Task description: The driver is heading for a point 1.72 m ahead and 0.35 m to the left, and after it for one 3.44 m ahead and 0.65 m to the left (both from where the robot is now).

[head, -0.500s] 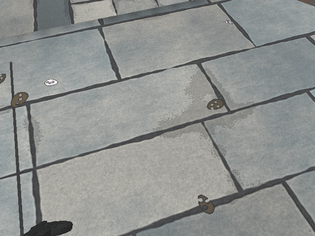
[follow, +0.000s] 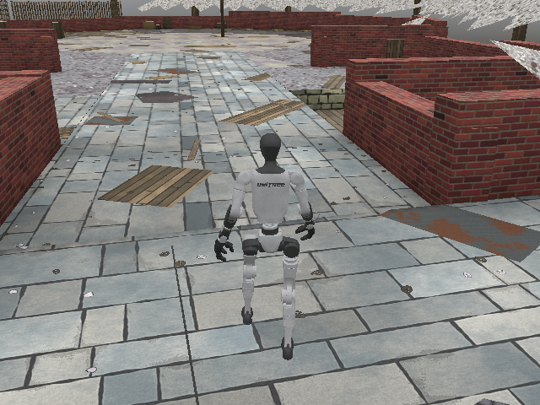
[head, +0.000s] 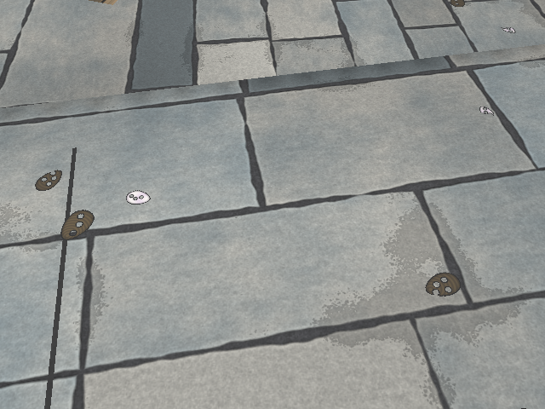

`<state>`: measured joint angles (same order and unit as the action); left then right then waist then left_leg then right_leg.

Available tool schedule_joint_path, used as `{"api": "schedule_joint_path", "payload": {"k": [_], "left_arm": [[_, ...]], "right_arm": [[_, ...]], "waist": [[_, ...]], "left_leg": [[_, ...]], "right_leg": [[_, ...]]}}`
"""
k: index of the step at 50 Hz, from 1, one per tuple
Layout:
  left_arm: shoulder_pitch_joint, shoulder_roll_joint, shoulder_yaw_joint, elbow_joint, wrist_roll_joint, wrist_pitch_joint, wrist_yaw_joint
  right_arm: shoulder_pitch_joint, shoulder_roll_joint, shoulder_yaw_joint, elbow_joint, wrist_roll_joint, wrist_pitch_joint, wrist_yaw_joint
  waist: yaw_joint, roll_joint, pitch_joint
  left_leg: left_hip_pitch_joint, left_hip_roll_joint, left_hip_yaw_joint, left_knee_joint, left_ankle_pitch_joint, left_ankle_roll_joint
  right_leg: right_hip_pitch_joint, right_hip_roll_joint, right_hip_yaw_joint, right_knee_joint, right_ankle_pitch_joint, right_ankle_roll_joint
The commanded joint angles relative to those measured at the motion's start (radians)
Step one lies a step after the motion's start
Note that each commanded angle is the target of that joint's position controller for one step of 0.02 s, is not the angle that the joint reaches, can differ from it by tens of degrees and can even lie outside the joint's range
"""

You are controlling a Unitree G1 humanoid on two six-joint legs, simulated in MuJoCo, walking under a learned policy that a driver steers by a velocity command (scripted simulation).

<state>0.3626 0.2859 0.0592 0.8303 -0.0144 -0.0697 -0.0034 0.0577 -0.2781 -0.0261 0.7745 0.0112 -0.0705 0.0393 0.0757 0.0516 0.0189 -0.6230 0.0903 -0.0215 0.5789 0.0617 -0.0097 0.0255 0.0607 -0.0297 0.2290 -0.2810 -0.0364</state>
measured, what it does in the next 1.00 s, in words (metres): walks ahead: left foot, then right foot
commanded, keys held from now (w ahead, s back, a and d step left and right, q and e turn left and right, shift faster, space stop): w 1.00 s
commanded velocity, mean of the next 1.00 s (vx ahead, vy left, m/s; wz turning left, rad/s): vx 0.50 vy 0.00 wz -0.01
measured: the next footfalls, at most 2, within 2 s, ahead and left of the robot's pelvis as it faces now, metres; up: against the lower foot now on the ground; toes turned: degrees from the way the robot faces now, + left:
left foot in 0.10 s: +0.24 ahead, +0.13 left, +0.00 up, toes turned +2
right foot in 0.62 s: +0.53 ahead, -0.11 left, +0.00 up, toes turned -2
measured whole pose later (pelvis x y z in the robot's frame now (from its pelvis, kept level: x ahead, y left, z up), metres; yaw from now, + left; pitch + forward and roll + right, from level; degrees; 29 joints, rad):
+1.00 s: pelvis +0.56 -0.02 +0.01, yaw +0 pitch +1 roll -2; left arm 0.34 0.26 0.05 0.93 -0.01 -0.09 -0.01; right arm 0.09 -0.28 -0.05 0.81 0.01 -0.06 0.01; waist 0.07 0.05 0.02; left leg -0.66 0.12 -0.03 0.65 0.05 -0.01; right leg -0.01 0.07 -0.05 0.19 -0.21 -0.06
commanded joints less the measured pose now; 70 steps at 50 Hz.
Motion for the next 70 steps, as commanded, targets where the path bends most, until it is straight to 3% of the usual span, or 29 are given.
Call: {"api": "schedule_joint_path", "payload": {"k": [1, 4, 5, 6, 7, 8, 10, 14, 21, 26, 29, 31, 32, 33, 34, 35, 36, 38, 41, 48, 53, 56, 58, 59, 60, 61, 62, 65, 70], "left_arm": [[0.008, 0.181, 0.047, -0.018, -0.008, 0.002, 0.010], [-0.017, 0.178, 0.043, -0.009, -0.001, 0.022, 0.017], [0.003, 0.136, 0.024, -0.024, 0.016, 0.025, 0.021], [0.135, 0.022, -0.010, -0.041, 0.014, 0.006, 0.011], [0.087, 0.087, 0.001, -0.022, 0.004, -0.015, 0.005], [0.002, 0.152, 0.020, -0.048, -0.025, -0.029, -0.002], [-0.107, 0.137, 0.018, -0.074, -0.012, -0.034, 0.006], [-0.063, 0.079, 0.014, -0.053, 0.004, 0.002, 0.012], [-0.290, 0.037, -0.005, -0.108, 0.008, -0.009, -0.003], [-0.406, 0.052, -0.007, -0.148, -0.003, -0.021, -0.029], [-0.349, 0.089, 0.006, -0.137, -0.001, -0.026, -0.037], [-0.091, 0.165, 0.048, -0.056, 0.007, -0.026, -0.026], [0.049, 0.257, 0.070, -0.032, 0.023, -0.022, -0.018], [0.090, 0.261, 0.069, -0.015, 0.008, -0.017, -0.024], [0.057, 0.176, 0.043, -0.020, -0.002, -0.019, -0.024], [-0.026, 0.150, 0.033, -0.034, 0.000, -0.021, -0.021], [-0.091, 0.129, 0.026, -0.044, 0.010, -0.022, -0.021], [-0.153, 0.084, 0.013, -0.048, 0.026, -0.029, -0.023], [-0.146, 0.103, 0.018, -0.024, 0.016, -0.042, -0.021], [-0.046, 0.142, 0.023, 0.044, 0.006, -0.030, 0.004], [0.029, 0.153, 0.029, 0.102, -0.003, -0.004, 0.010], [0.005, 0.173, 0.038, 0.108, -0.004, 0.013, 0.017], [-0.020, 0.149, 0.027, 0.097, 0.004, 0.023, 0.020], [0.066, 0.064, -0.002, 0.073, 0.018, 0.012, 0.014], [0.117, 0.005, -0.023, 0.092, 0.017, -0.011, 0.006], [0.022, 0.117, 0.006, 0.079, -0.012, -0.030, -0.003], [-0.061, 0.141, 0.013, 0.052, -0.030, -0.042, -0.005], [-0.086, 0.102, 0.018, 0.056, -0.006, -0.026, 0.006], [-0.164, 0.060, 0.014, 0.028, 0.012, 0.003, 0.013]], "right_arm": [[-0.082, -0.097, -0.022, -0.086, 0.000, -0.020, 0.013], [0.131, -0.158, -0.056, -0.026, -0.004, -0.022, 0.005], [0.297, -0.219, -0.077, 0.010, -0.009, -0.020, -0.004], [0.374, -0.314, -0.100, 0.029, -0.017, -0.012, -0.005], [0.381, -0.217, -0.073, 0.028, 0.002, -0.011, -0.002], [0.307, -0.182, -0.059, 0.017, 0.002, -0.014, -0.004], [0.193, -0.137, -0.047, -0.001, -0.014, -0.015, -0.006], [0.168, -0.117, -0.041, 0.009, -0.016, -0.034, -0.007], [0.248, -0.164, -0.053, 0.058, -0.002, -0.021, -0.034], [0.322, -0.179, -0.061, 0.107, 0.009, 0.003, -0.040], [0.301, -0.197, -0.070, 0.113, 0.013, 0.017, -0.047], [0.286, -0.164, -0.057, 0.104, 0.005, 0.027, -0.051], [0.355, -0.086, -0.028, 0.073, -0.016, 0.018, -0.048], [0.413, -0.020, -0.007, 0.081, -0.013, -0.003, -0.043], [0.322, -0.130, -0.034, 0.070, 0.015, -0.022, -0.035], [0.240, -0.159, -0.042, 0.042, 0.032, -0.034, -0.032], [0.199, -0.154, -0.043, 0.038, 0.022, -0.037, -0.036], [0.216, -0.128, -0.047, 0.045, 0.007, -0.023, -0.037], [0.215, -0.087, -0.041, 0.045, 0.000, 0.004, -0.041], [-0.020, -0.047, -0.027, -0.021, -0.004, -0.006, -0.027], [-0.130, -0.059, -0.024, -0.070, 0.006, -0.017, -0.002], [-0.062, -0.097, -0.038, -0.060, 0.004, -0.023, 0.007], [0.207, -0.172, -0.078, 0.021, -0.002, -0.022, -0.006], [0.346, -0.263, -0.101, 0.045, -0.022, -0.018, -0.014], [0.387, -0.247, -0.095, 0.064, -0.007, -0.012, -0.009], [0.347, -0.173, -0.072, 0.059, 0.002, -0.013, -0.011], [0.260, -0.150, -0.064, 0.043, 0.001, -0.015, -0.014], [0.139, -0.086, -0.045, 0.028, -0.026, -0.025, -0.010], [0.188, -0.128, -0.056, 0.067, -0.015, -0.034, -0.022]], "waist": [[-0.027, -0.107, 0.054], [-0.144, -0.114, -0.082], [-0.202, -0.044, -0.224], [-0.150, 0.223, -0.355], [-0.187, 0.193, -0.384], [-0.180, 0.127, -0.231], [-0.134, 0.009, -0.069], [-0.069, 0.037, -0.046], [-0.129, 0.009, 0.022], [-0.157, 0.013, 0.056], [-0.104, 0.032, 0.021], [0.020, 0.006, -0.147], [0.027, -0.157, -0.308], [0.009, -0.344, -0.390], [0.035, -0.243, -0.291], [0.017, -0.200, -0.164], [-0.008, -0.132, -0.100], [-0.066, -0.147, -0.057], [-0.090, -0.130, -0.027], [-0.021, -0.101, 0.036], [0.001, -0.101, 0.065], [-0.056, -0.129, 0.015], [-0.185, -0.108, -0.158], [-0.183, 0.056, -0.323], [-0.172, 0.219, -0.416], [-0.191, 0.130, -0.307], [-0.170, 0.085, -0.171], [-0.083, 0.037, -0.046], [-0.075, 0.006, 0.005]], "left_leg": [[0.014, -0.010, -0.005, -0.053, -0.054, 0.039], [0.325, -0.086, 0.071, -0.085, -0.119, 0.097], [0.609, 0.024, -0.046, -0.042, -0.072, 0.144], [0.968, 0.260, -0.532, -0.139, -0.304, 0.316], [0.994, 0.280, -0.720, -0.275, -0.456, 0.321], [0.882, 0.261, -0.588, -0.293, -0.490, 0.276], [0.620, 0.190, -0.379, -0.333, -0.319, 0.241], [0.462, 0.139, -0.217, -0.420, -0.108, 0.249], [0.480, 0.088, -0.049, -0.467, -0.047, 0.210], [0.613, 0.151, -0.059, -0.419, -0.043, 0.199], [0.684, 0.175, -0.062, -0.319, 0.137, 0.172], [0.592, 0.088, 0.010, -0.003, 0.302, 0.122], [0.281, -0.013, 0.062, 0.360, 0.004, 0.065], [0.002, -0.154, -0.014, 0.597, -0.638, 0.032], [-0.108, -0.094, -0.099, 0.693, -0.635, 0.049], [-0.146, -0.042, -0.069, 0.680, -0.535, 0.064], [-0.113, 0.000, -0.049, 0.635, -0.445, 0.062], [-0.008, 0.048, -0.056, 0.557, -0.350, 0.049], [0.005, 0.060, -0.040, 0.472, -0.290, 0.018], [0.001, 0.017, 0.013, 0.065, 0.042, -0.007], [-0.038, -0.006, 0.004, -0.055, -0.011, 0.031], [0.081, -0.046, 0.033, -0.081, -0.123, 0.073], [0.484, -0.067, 0.053, -0.084, -0.092, 0.128], [0.891, 0.173, -0.283, -0.062, -0.128, 0.250], [1.050, 0.299, -0.661, -0.217, -0.306, 0.344], [0.976, 0.270, -0.619, -0.264, -0.427, 0.299], [0.828, 0.241, -0.488, -0.295, -0.398, 0.264], [0.517, 0.150, -0.268, -0.391, -0.188, 0.231], [0.465, 0.132, -0.143, -0.469, -0.052, 0.250]], "right_leg": [[-0.003, -0.318, 0.134, -0.019, 0.333, -0.146], [0.004, -0.254, 0.080, 0.253, 0.685, -0.095], [-0.148, -0.198, 0.036, 0.520, 0.527, -0.060], [-0.561, -0.016, 0.015, 0.910, 0.008, 0.022], [-0.687, -0.009, 0.156, 1.045, -0.290, 0.019], [-0.774, -0.065, 0.159, 1.088, -0.236, 0.003], [-0.741, -0.154, 0.108, 0.982, -0.083, -0.002], [-0.620, -0.199, 0.102, 0.849, 0.016, 0.023], [-0.636, -0.169, 0.053, 0.433, 0.355, 0.056], [-0.642, -0.141, 0.053, 0.300, 0.334, 0.029], [-0.546, -0.112, 0.035, 0.263, 0.225, -0.014], [-0.166, -0.091, 0.013, 0.251, 0.232, -0.069], [0.208, -0.321, 0.328, 0.277, 0.193, -0.181], [0.376, -0.446, 0.710, 0.125, -0.021, -0.278], [0.309, -0.417, 0.678, 0.076, -0.142, -0.238], [0.173, -0.388, 0.547, 0.051, -0.092, -0.204], [0.047, -0.352, 0.452, 0.024, 0.004, -0.190], [-0.106, -0.299, 0.337, -0.032, 0.149, -0.180], [-0.178, -0.281, 0.240, -0.092, 0.258, -0.201], [-0.153, -0.230, 0.092, -0.127, 0.316, -0.162], [0.021, -0.303, 0.106, -0.058, 0.368, -0.152], [0.085, -0.320, 0.104, 0.052, 0.601, -0.123], [-0.027, -0.236, 0.039, 0.371, 0.749, -0.076], [-0.373, -0.128, -0.007, 0.738, 0.414, -0.019], [-0.623, 0.010, 0.082, 0.968, -0.292, 0.012], [-0.734, -0.051, 0.159, 1.066, -0.297, -0.007], [-0.774, -0.104, 0.126, 1.052, -0.199, -0.020], [-0.631, -0.197, 0.106, 0.918, -0.014, -0.009], [-0.688, -0.217, 0.090, 0.713, 0.147, 0.039]]}}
